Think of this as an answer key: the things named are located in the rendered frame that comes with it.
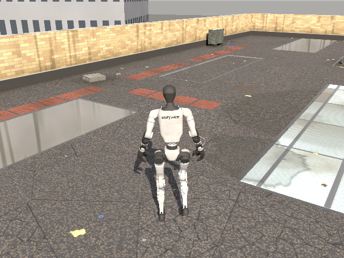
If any right robot upper arm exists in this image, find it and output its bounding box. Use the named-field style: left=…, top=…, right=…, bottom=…
left=181, top=107, right=197, bottom=137

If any right robot foot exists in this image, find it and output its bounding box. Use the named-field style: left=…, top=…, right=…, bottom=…
left=181, top=206, right=189, bottom=216

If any robot left hand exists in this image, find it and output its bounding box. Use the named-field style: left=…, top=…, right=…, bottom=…
left=138, top=150, right=151, bottom=163

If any left robot upper arm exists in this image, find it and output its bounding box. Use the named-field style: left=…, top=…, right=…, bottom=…
left=145, top=109, right=159, bottom=139

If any left robot forearm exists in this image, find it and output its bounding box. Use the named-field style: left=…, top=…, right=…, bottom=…
left=139, top=131, right=150, bottom=152

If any right robot forearm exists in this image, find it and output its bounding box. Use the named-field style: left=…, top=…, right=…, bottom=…
left=192, top=129, right=203, bottom=151

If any right robot shin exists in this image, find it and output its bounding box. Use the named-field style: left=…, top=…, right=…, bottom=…
left=180, top=171, right=188, bottom=209

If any robot right hand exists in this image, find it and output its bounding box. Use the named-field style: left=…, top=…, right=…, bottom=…
left=192, top=150, right=205, bottom=161

